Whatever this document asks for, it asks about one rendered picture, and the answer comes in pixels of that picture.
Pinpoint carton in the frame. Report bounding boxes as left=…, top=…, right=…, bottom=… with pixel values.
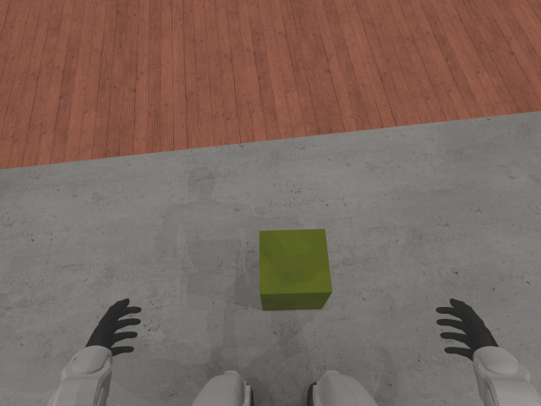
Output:
left=260, top=229, right=332, bottom=310

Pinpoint robot right shin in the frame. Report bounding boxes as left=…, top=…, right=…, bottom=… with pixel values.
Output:
left=320, top=370, right=340, bottom=380

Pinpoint robot left hand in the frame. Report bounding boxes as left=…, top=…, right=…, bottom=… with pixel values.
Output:
left=86, top=299, right=141, bottom=356

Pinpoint robot left shin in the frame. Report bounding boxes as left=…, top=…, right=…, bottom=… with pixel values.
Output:
left=224, top=370, right=242, bottom=379

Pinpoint robot right forearm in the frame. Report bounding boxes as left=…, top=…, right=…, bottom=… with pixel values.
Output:
left=473, top=346, right=541, bottom=406

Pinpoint robot left forearm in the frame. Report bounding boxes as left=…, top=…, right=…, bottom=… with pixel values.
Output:
left=46, top=345, right=112, bottom=406

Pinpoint robot right hand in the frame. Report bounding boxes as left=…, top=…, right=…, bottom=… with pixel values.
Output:
left=436, top=299, right=499, bottom=361

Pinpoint robot shin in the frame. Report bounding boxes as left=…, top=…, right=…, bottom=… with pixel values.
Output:
left=320, top=370, right=340, bottom=380
left=224, top=370, right=242, bottom=379

